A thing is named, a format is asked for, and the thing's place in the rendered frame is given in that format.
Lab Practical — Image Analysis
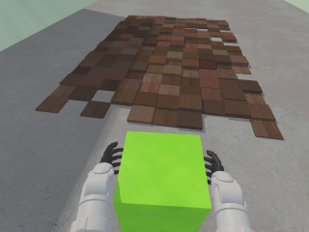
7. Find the left robot hand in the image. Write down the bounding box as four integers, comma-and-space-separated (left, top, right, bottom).
100, 141, 124, 175

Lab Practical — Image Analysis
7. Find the right robot hand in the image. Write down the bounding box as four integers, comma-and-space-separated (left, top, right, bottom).
203, 150, 224, 185

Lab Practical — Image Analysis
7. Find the robot left forearm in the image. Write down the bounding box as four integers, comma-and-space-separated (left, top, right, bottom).
70, 162, 115, 232

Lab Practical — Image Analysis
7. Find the carton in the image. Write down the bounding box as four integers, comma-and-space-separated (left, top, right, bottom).
113, 131, 211, 232

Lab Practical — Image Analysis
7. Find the robot right forearm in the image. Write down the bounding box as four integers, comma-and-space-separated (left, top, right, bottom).
211, 171, 255, 232

